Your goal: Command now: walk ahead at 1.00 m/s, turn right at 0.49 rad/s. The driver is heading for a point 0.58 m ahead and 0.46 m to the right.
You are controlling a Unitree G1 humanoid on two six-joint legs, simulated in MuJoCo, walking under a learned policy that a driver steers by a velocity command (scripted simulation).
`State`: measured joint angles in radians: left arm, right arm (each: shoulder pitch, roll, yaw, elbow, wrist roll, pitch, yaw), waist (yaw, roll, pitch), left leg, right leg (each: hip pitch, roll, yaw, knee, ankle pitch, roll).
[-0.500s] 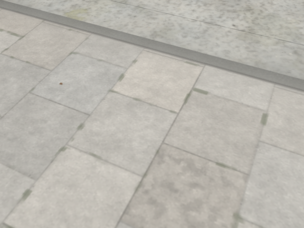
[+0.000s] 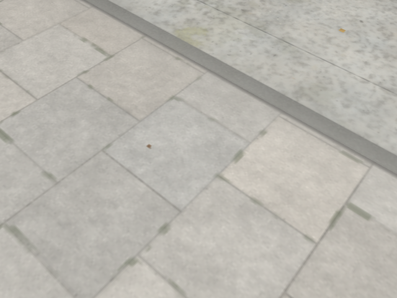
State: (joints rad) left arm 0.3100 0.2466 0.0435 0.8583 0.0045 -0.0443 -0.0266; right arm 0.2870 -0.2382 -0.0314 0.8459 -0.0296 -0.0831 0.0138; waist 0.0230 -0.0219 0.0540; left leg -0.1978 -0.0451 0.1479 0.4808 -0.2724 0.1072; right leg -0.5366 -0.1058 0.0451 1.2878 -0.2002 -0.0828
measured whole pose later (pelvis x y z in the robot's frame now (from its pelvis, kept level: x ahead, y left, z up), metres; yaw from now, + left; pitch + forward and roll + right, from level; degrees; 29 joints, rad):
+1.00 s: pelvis +0.85 -0.18 -0.01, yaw -52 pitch +2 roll +3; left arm -0.02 0.34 0.03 0.55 0.03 0.01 -0.08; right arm 0.53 -0.32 -0.05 0.90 -0.03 -0.10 0.00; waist -0.08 -0.06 0.01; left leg 0.09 0.00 0.24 0.25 -0.36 -0.05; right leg -0.83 -0.06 -0.05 1.08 -0.07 -0.11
